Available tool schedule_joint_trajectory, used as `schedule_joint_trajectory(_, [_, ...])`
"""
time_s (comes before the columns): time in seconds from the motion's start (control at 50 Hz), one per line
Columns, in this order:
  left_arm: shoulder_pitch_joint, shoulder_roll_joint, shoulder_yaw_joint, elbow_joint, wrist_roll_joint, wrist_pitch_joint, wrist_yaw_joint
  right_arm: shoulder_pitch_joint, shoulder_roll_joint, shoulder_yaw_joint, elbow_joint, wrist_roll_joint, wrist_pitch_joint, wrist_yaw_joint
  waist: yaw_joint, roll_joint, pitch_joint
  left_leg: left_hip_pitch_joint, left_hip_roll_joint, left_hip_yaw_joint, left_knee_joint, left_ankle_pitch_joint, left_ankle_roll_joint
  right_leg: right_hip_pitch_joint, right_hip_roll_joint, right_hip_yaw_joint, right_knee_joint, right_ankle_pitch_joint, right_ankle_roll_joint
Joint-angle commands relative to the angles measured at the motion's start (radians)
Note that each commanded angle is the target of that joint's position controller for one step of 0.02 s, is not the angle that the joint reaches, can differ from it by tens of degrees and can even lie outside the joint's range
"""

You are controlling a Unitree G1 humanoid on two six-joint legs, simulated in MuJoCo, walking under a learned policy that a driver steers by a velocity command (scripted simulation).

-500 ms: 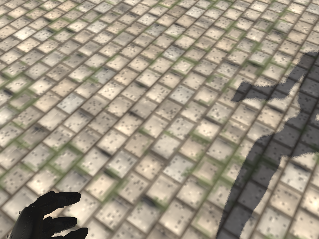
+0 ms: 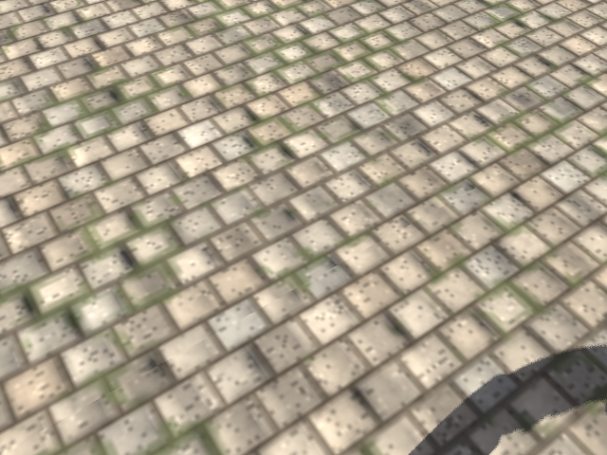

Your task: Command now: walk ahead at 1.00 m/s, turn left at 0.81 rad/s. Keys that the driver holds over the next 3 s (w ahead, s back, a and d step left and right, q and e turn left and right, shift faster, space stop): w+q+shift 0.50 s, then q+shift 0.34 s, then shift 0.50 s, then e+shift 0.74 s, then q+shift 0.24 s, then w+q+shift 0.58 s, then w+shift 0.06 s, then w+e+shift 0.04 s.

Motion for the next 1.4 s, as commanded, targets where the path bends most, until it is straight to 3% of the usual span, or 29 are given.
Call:
schedule_joint_trajectory(0.02, [-0.258, 0.264, 0.065, -0.14, -0.022, 0.003, 0.0, 0.56, -0.273, -0.117, 0.059, -0.002, 0.048, -0.022, -0.37, -0.145, -0.205, 0.765, -0.063, -0.041, 0.032, -0.128, 0.095, -0.394, -0.263, 0.083, 0.662, 1.58, -0.052])
schedule_joint_trajectory(0.04, [-0.313, 0.107, 0.021, -0.144, -0.023, -0.026, -0.031, 0.621, -0.241, -0.105, 0.108, -0.005, 0.062, -0.037, -0.365, 0.137, -0.096, 0.854, -0.032, -0.134, -0.037, -0.12, 0.135, -0.665, -0.053, 0.094, 1.166, 0.445, -0.033])
schedule_joint_trajectory(0.06, [-0.162, -0.059, -0.026, -0.219, -0.041, -0.068, -0.051, 0.468, -0.205, -0.077, 0.052, -0.053, 0.031, -0.026, -0.119, 0.417, -0.131, 0.978, 0.067, -0.606, -0.16, -0.323, 0.307, -1.06, 0.083, 0.292, 1.464, -0.134, -0.018])
schedule_joint_trajectory(0.08, [-0.171, 0.026, -0.034, -0.259, -0.045, -0.107, -0.059, 0.391, -0.149, -0.06, -0.005, -0.067, -0.001, -0.018, -0.119, 0.275, -0.23, 0.988, 0.182, -0.946, -0.409, -0.651, 0.356, -1.151, 0.059, 0.455, 1.437, -0.067, -0.08])
schedule_joint_trajectory(0.12, [-0.266, 0.103, -0.011, -0.279, -0.052, -0.118, -0.05, 0.31, -0.126, -0.06, -0.032, -0.052, -0.046, -0.001, -0.038, -0.122, -0.066, 0.726, 0.182, -0.962, -0.545, -0.757, 0.261, -1.087, -0.031, 0.469, 1.171, 0.095, -0.119])
schedule_joint_trajectory(0.14, [-0.26, 0.094, -0.012, -0.269, -0.027, -0.106, -0.04, 0.242, -0.134, -0.062, -0.049, -0.047, -0.06, -0.003, 0.002, -0.154, -0.032, 0.605, 0.142, -0.904, -0.527, -0.671, 0.254, -1.024, -0.06, 0.481, 1.086, 0.135, -0.095])
schedule_joint_trajectory(0.26, [-0.452, 0.057, -0.016, -0.331, 0.015, -0.056, -0.01, 0.247, -0.085, -0.043, -0.038, -0.018, -0.047, -0.069, -0.062, -0.037, 0.066, 0.324, -0.051, -0.53, -0.522, -0.214, 0.183, -0.872, -0.086, 0.39, 0.565, 0.364, 0.049])
schedule_joint_trajectory(0.32, [-0.558, 0.018, -0.017, -0.377, -0.007, -0.064, -0.023, 0.278, -0.108, -0.053, -0.01, -0.018, -0.026, -0.077, -0.132, 0.043, 0.024, 0.281, -0.084, -0.514, -0.49, -0.222, 0.118, -0.715, -0.011, 0.345, 0.304, 0.542, 0.072])
schedule_joint_trajectory(0.38, [-0.56, 0.084, 0.019, -0.387, -0.045, -0.077, -0.028, 0.293, -0.099, -0.059, 0.017, -0.007, -0.023, -0.083, -0.133, 0.091, -0.011, 0.415, -0.052, -0.59, -0.403, -0.238, 0.089, -0.655, -0.005, 0.402, 0.185, 0.563, 0.07])
schedule_joint_trajectory(0.42, [-0.486, 0.148, 0.051, -0.374, -0.059, -0.09, -0.025, 0.263, -0.109, -0.072, 0.015, -0.01, -0.017, -0.089, -0.073, 0.112, -0.056, 0.53, -0.028, -0.613, -0.274, -0.014, 0.059, -0.588, -0.009, 0.406, 0.153, 0.494, 0.036])
schedule_joint_trajectory(0.46, [-0.046, 0.203, 0.083, -0.297, -0.068, -0.079, -0.007, 0.15, -0.099, -0.06, -0.038, -0.061, -0.01, -0.072, 0.17, 0.129, -0.351, 0.405, -0.048, -0.531, 0.195, 0.123, -0.003, -0.085, -0.141, 0.46, 0.308, 0.354, -0.031])
schedule_joint_trajectory(0.48, [0.069, 0.272, 0.083, -0.265, -0.018, -0.074, -0.015, 0.35, 0.074, -0.015, -0.069, -0.048, -0.012, -0.064, 0.053, -0.303, -0.549, 0.067, -0.178, -0.44, 0.564, -0.658, -0.038, 0.303, -0.412, 0.959, 0.214, 0.023, -0.181])
schedule_joint_trajectory(0.5, [0.051, 0.244, 0.079, -0.251, -0.01, -0.075, -0.041, 0.375, 0.0, 0.002, -0.085, 0.025, -0.011, -0.07, 0.046, -0.52, -0.538, -0.138, -0.08, -0.36, 0.743, -0.618, -0.046, 0.302, -0.517, 1.33, 0.044, -0.414, -0.249])
schedule_joint_trajectory(0.52, [-0.014, 0.144, 0.065, -0.278, -0.008, -0.061, -0.031, 0.254, -0.092, -0.018, -0.076, 0.014, -0.002, -0.078, 0.093, -0.333, -0.349, -0.194, -0.027, -0.316, 0.771, -0.516, -0.058, 0.159, -0.448, 1.174, -0.002, -0.392, -0.219])
schedule_joint_trajectory(0.56, [-0.102, 0.113, 0.05, -0.242, 0.016, -0.035, -0.023, 0.032, -0.135, -0.039, -0.128, -0.052, 0.0, -0.075, 0.081, -0.007, -0.079, -0.114, 0.026, -0.258, 0.684, -0.443, -0.079, -0.187, -0.345, 0.763, 0.025, 0.3, -0.162])
schedule_joint_trajectory(0.62, [-0.171, 0.057, 0.029, -0.177, -0.002, -0.038, -0.024, 0.058, -0.086, -0.042, -0.163, -0.019, 0.027, -0.063, -0.017, -0.103, -0.03, -0.043, 0.094, -0.23, 0.55, -0.488, -0.101, -0.366, -0.292, 0.501, 0.04, 0.795, -0.157])
schedule_joint_trajectory(0.66, [-0.22, 0.107, 0.041, -0.15, -0.023, -0.036, -0.02, 0.028, -0.051, -0.024, -0.192, -0.022, 0.038, -0.055, -0.039, -0.105, 0.004, -0.04, 0.106, -0.188, 0.396, -0.442, -0.122, -0.443, -0.31, 0.417, -0.014, 0.877, -0.178])
schedule_joint_trajectory(0.78, [-0.288, 0.234, 0.07, -0.128, -0.05, -0.022, 0.003, 0.011, -0.123, -0.047, -0.167, -0.043, 0.042, -0.002, -0.055, -0.09, -0.084, 0.279, 0.012, -0.075, -0.039, -0.026, -0.077, -0.43, -0.243, 0.157, 0.042, 0.936, -0.096])
schedule_joint_trajectory(0.86, [-0.274, 0.231, 0.068, -0.146, -0.063, -0.002, -0.003, 0.275, -0.252, -0.122, -0.107, -0.039, 0.053, -0.015, -0.203, -0.008, -0.183, 0.703, -0.079, -0.091, -0.193, -0.03, 0.049, -0.574, -0.206, 0.141, 0.592, 0.871, -0.039])
schedule_joint_trajectory(0.88, [-0.168, 0.09, 0.025, -0.147, 0.003, 0.004, -0.02, 0.212, -0.297, -0.116, -0.128, -0.029, 0.05, -0.04, -0.092, 0.296, -0.182, 0.838, 0.089, -0.346, -0.193, 0.421, 0.13, -0.794, -0.062, 0.137, 0.93, -0.102, 0.009])
schedule_joint_trajectory(0.9, [-0.041, 0.131, 0.008, -0.171, -0.004, 0.002, -0.031, 0.119, -0.338, -0.103, -0.226, -0.09, 0.025, -0.035, -0.023, 0.33, -0.439, 1.01, 0.362, -0.891, -0.281, 0.358, 0.389, -0.999, 0.043, 0.349, 1.235, -0.263, 0.036])
schedule_joint_trajectory(0.92, [-0.12, 0.244, 0.026, -0.158, -0.021, 0.002, -0.035, 0.078, -0.264, -0.092, -0.253, -0.083, 0.021, -0.027, -0.089, 0.1, -0.476, 0.94, 0.338, -0.861, -0.362, 0.145, 0.341, -0.994, -0.025, 0.437, 1.209, -0.129, 0.017])
schedule_joint_trajectory(0.96, [-0.209, 0.221, 0.022, -0.16, -0.016, 0.024, -0.014, 0.016, -0.202, -0.071, -0.229, -0.047, 0.016, -0.033, -0.046, -0.05, -0.264, 0.684, 0.239, -0.663, -0.363, 0.05, 0.223, -0.972, -0.097, 0.416, 1.054, -0.013, 0.021])
schedule_joint_trajectory(1.08, [-0.189, 0.14, -0.003, -0.138, -0.004, 0.063, 0.005, 0.01, -0.18, -0.055, -0.174, -0.072, 0.029, -0.072, -0.007, 0.016, -0.243, 0.418, 0.141, -0.415, -0.341, 0.386, 0.18, -0.775, -0.106, 0.359, 0.794, 0.063, 0.073])
schedule_joint_trajectory(1.26, [-0.239, 0.094, -0.015, -0.139, -0.008, 0.073, -0.012, -0.009, -0.103, -0.025, -0.122, -0.067, 0.066, -0.068, -0.018, 0.113, -0.155, 0.333, 0.099, -0.443, -0.313, -0.21, 0.087, -0.563, -0.085, 0.321, 0.293, 0.247, 0.03])
schedule_joint_trajectory(1.28, [-0.225, 0.09, -0.016, -0.134, 0.006, 0.067, -0.019, 0.025, -0.069, -0.013, -0.103, -0.066, 0.063, -0.067, -0.009, 0.093, -0.146, 0.315, 0.066, -0.429, -0.287, -0.255, 0.038, -0.496, -0.096, 0.329, 0.171, 0.339, 0.006])
schedule_joint_trajectory(1.32, [-0.275, 0.193, 0.0, -0.147, 0.037, 0.063, -0.017, 0.157, -0.047, -0.014, -0.08, -0.072, 0.052, -0.067, -0.114, -0.2, -0.117, 0.26, -0.099, -0.25, -0.133, -0.501, -0.084, -0.508, -0.328, 0.557, 0.104, 0.526, -0.142])
schedule_joint_trajectory(1.36, [-0.325, 0.093, -0.027, -0.141, 0.027, 0.053, -0.023, 0.062, -0.077, -0.022, -0.079, -0.089, 0.051, -0.072, -0.09, -0.17, -0.099, 0.457, -0.035, -0.235, -0.215, -0.355, -0.119, -0.671, -0.265, 0.55, 0.058, 0.257, -0.133])
schedule_joint_trajectory(1.4, [-0.287, 0.15, -0.014, -0.129, 0.002, 0.045, -0.032, 0.003, -0.078, -0.028, -0.08, -0.098, 0.069, -0.078, -0.056, -0.158, -0.065, 0.524, -0.044, -0.229, -0.212, -0.275, -0.114, -0.726, -0.192, 0.504, 0.066, 0.163, -0.072])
